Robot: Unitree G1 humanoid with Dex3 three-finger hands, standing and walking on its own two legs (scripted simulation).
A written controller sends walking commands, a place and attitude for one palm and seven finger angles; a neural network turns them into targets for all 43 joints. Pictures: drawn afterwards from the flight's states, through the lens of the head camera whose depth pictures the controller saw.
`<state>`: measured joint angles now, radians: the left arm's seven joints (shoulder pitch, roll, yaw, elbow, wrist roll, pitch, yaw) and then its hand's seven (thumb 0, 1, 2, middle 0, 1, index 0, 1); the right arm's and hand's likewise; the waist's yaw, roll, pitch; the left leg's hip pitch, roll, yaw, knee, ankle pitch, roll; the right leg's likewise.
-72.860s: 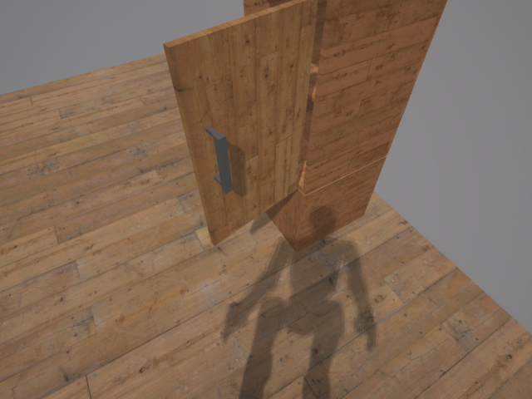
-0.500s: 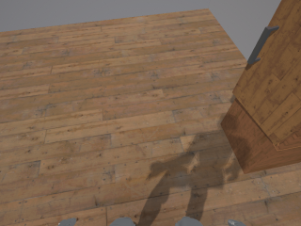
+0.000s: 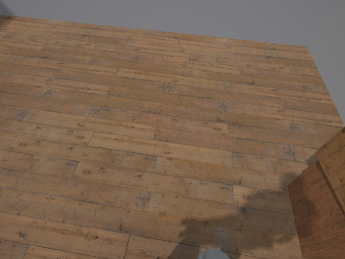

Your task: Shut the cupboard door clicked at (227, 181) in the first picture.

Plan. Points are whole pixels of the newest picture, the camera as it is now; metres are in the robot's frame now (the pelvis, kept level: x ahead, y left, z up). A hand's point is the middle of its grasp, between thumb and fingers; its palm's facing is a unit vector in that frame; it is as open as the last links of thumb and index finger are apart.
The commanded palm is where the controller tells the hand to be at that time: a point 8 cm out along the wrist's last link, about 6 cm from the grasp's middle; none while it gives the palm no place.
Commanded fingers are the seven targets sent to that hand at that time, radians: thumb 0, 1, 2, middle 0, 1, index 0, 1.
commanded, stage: walk to a spot facing it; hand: left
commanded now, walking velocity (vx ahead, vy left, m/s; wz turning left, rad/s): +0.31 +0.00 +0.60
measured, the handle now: out of the picture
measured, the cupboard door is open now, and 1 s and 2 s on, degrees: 9 9 9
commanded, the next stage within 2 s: turn to face it in 0.78 s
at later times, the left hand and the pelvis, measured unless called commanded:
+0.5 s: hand out of the picture +0.06 +0.17 -0.17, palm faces +0.42 -0.89 -0.18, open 7.4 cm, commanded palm none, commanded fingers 0.00 0.90 0.90 -0.20 -0.30 -0.20 -0.30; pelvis +0.14 +0.01 +0.01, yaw +22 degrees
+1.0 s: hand (77, 170) +0.37 +0.32 -0.14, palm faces +0.45 -0.86 -0.24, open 7.4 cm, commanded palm none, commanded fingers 0.00 0.90 0.90 -0.20 -0.30 -0.20 -0.30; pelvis +0.34 +0.08 +0.00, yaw +29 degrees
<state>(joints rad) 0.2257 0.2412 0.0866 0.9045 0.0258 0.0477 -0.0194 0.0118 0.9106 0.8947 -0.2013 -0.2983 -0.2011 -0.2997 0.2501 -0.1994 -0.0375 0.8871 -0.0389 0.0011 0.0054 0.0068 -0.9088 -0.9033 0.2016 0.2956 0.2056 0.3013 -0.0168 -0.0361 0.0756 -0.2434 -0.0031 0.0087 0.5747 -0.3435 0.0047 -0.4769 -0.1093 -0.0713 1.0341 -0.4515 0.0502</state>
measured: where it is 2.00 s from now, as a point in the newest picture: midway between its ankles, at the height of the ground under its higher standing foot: (151, 211)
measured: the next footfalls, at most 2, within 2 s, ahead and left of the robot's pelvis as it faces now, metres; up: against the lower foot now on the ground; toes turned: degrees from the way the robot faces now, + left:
right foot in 0.14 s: +0.14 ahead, -0.15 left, +0.00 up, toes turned -1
left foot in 0.54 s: +0.22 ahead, +0.16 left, +0.00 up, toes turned +30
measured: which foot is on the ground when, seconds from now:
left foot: down 0.00-0.14, up 0.16-0.52, down 0.54-1.00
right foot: up 0.00-0.12, down 0.14-0.54, up 0.56-0.96, down 0.98-1.00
